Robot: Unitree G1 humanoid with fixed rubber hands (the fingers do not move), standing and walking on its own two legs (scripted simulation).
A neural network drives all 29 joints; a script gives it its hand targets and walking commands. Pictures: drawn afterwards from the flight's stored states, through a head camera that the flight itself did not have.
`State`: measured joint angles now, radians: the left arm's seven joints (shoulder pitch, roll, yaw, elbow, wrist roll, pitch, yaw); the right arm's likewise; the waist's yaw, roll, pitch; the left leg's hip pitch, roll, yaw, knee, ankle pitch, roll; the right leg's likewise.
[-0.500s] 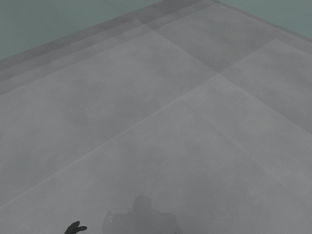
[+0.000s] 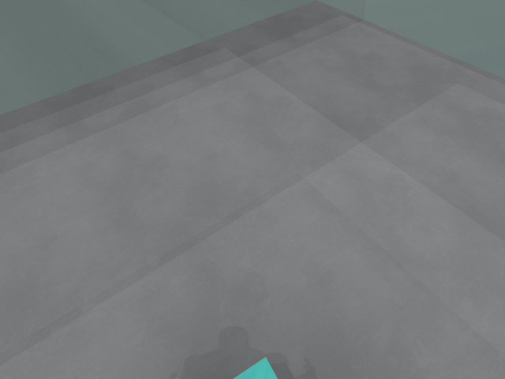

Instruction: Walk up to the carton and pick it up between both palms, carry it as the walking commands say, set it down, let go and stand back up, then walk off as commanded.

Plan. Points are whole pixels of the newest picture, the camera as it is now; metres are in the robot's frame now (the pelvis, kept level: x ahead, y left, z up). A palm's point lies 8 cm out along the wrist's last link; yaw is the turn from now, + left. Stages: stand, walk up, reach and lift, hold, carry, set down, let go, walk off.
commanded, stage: stand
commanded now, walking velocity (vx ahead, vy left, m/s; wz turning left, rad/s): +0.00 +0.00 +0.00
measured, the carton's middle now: out of the picture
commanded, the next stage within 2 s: none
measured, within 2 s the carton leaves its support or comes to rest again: rests again in 0.30 s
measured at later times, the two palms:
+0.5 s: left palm out of the picture +0.07 +0.24 -0.12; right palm out of the picture +0.07 -0.24 -0.14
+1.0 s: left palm out of the picture +0.01 +0.25 -0.13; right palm out of the picture +0.01 -0.23 -0.13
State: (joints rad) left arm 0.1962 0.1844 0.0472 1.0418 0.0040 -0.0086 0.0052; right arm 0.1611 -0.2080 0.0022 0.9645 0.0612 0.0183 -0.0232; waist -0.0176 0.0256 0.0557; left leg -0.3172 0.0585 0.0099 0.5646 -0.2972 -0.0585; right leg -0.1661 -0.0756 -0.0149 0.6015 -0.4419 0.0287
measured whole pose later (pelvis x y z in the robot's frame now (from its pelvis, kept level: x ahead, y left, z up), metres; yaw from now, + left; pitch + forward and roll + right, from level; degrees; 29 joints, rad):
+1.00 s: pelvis -0.02 +0.01 +0.01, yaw +0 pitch -2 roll +0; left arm 0.26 0.18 0.04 1.04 0.00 0.01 0.03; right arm 0.29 -0.21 0.00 0.97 0.06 0.01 -0.02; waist -0.02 0.01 0.02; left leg -0.24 0.07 0.01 0.50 -0.24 -0.06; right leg -0.15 -0.05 -0.03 0.49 -0.31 0.03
